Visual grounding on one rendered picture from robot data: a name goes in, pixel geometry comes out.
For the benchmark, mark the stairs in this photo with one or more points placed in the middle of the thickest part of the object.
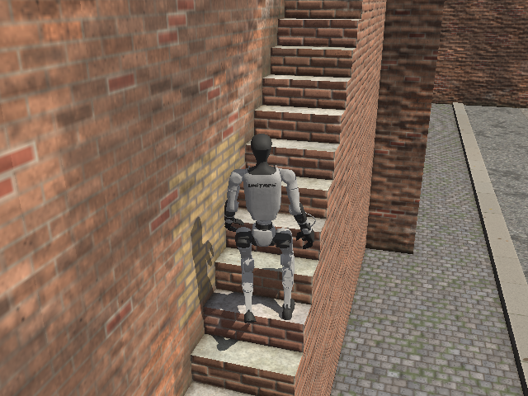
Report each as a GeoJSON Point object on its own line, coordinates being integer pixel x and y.
{"type": "Point", "coordinates": [319, 107]}

